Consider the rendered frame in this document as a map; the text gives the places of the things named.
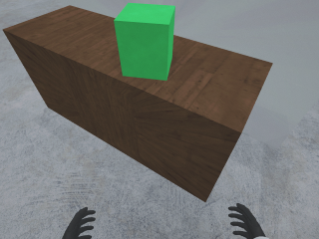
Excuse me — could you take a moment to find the right robot hand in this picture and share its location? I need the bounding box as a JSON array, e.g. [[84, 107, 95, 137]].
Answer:
[[228, 203, 266, 239]]

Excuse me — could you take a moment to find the left robot hand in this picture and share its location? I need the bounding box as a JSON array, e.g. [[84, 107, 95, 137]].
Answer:
[[62, 207, 96, 239]]

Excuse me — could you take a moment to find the carton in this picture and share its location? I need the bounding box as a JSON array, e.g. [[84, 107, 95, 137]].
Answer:
[[114, 3, 175, 81]]

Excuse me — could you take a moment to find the pedestal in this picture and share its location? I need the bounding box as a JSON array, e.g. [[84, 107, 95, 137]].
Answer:
[[3, 5, 273, 202]]

